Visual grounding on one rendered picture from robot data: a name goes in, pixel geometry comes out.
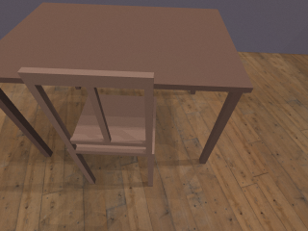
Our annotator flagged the table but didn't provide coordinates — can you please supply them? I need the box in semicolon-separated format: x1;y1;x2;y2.
0;2;254;165

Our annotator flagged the chair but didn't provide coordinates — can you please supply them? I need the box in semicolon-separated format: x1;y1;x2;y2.
17;66;157;187

